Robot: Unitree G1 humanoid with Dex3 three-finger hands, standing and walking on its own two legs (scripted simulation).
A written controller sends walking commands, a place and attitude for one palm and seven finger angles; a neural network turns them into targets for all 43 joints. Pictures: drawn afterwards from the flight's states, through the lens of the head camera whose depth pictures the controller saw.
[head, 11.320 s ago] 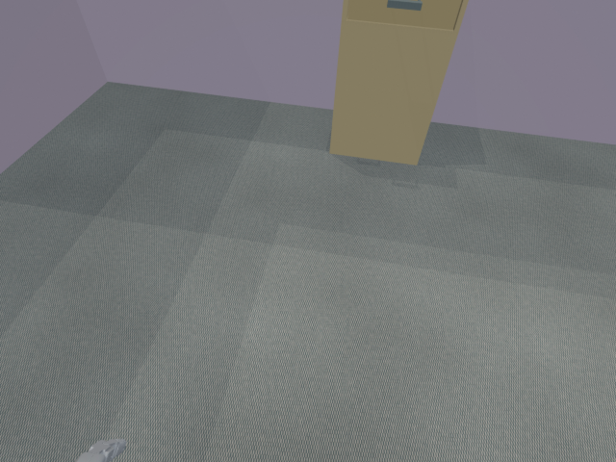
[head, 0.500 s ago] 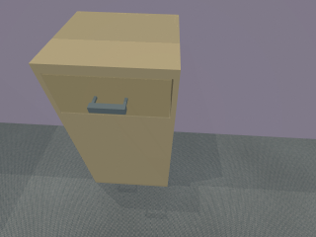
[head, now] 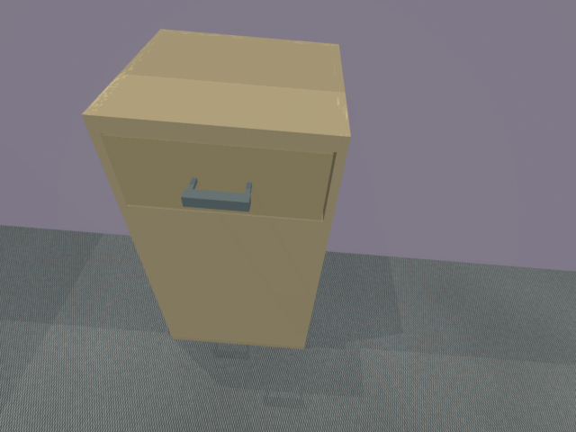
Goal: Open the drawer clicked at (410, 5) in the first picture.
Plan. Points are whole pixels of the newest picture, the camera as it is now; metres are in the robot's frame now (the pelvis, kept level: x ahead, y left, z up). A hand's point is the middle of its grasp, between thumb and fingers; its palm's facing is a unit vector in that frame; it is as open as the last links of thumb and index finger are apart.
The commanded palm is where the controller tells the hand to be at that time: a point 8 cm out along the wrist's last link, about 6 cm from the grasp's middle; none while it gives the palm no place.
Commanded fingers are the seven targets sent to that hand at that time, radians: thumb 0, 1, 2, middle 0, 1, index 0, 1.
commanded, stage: raise the hand with hooked fingers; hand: left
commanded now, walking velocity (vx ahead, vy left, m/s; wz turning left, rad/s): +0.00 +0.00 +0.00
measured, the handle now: (219, 192) +0.54 +0.17 +0.01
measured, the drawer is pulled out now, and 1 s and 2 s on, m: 0.00 0.00 0.00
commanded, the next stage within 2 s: move the hooked fingers above the handle in 1.92 s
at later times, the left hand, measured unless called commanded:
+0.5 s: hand out of the picture +0.14 +0.20 -0.08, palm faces -0.05 -0.22 -0.97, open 8.9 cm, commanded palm +0.15 +0.22 +0.01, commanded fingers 0.00 0.32 0.65 -0.24 -0.68 -0.24 -0.68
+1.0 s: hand (136, 317) +0.25 +0.23 +0.03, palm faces +0.04 -0.11 -0.99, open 11.8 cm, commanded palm +0.23 +0.23 +0.09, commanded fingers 0.00 -0.27 0.40 -0.28 -1.05 -0.28 -1.05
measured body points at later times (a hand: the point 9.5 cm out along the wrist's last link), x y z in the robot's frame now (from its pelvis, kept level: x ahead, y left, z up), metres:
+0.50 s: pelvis -0.05 +0.00 -0.04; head -0.04 -0.01 +0.41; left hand +0.14 +0.20 -0.02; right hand +0.19 -0.23 -0.10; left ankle +0.03 +0.08 -0.74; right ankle +0.00 -0.10 -0.74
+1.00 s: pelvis +0.02 +0.00 -0.02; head +0.05 -0.02 +0.43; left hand +0.25 +0.23 +0.08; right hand +0.22 -0.20 -0.12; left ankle +0.03 +0.08 -0.74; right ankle +0.01 -0.10 -0.74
